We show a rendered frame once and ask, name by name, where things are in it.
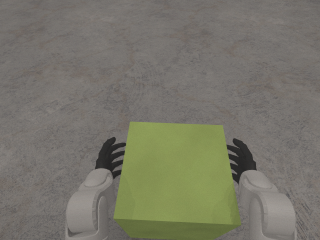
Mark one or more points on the carton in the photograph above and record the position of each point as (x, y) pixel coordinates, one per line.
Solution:
(176, 183)

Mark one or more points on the right robot forearm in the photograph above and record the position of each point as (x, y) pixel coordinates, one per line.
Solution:
(272, 215)

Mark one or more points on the robot left hand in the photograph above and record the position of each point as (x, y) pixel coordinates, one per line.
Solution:
(105, 156)

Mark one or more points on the left robot forearm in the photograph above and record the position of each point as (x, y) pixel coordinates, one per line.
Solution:
(87, 212)

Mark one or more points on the robot right hand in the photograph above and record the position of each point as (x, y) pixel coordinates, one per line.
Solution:
(244, 159)

